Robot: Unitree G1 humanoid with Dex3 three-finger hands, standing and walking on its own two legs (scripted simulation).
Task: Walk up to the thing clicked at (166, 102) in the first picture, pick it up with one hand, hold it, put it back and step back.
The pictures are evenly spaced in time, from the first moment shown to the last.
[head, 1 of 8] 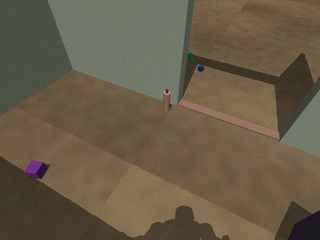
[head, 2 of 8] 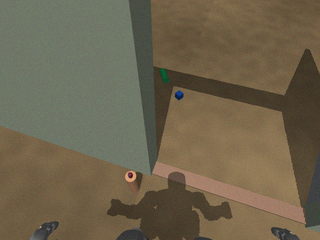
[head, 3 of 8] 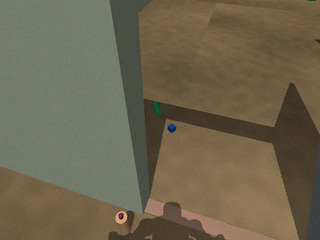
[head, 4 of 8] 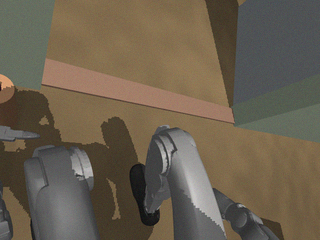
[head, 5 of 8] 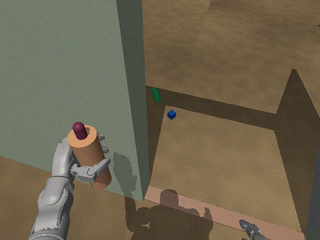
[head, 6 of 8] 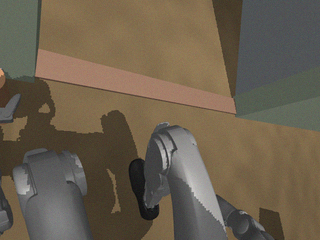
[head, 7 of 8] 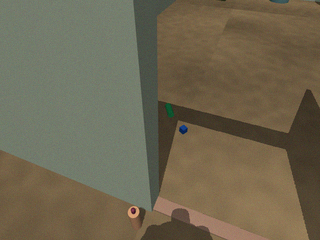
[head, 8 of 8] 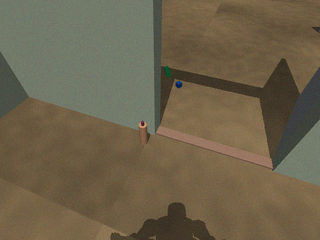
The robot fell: no
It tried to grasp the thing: yes
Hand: left
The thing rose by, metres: 0.66
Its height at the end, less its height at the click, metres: +0.00
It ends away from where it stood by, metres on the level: 0.01
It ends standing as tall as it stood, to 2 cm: yes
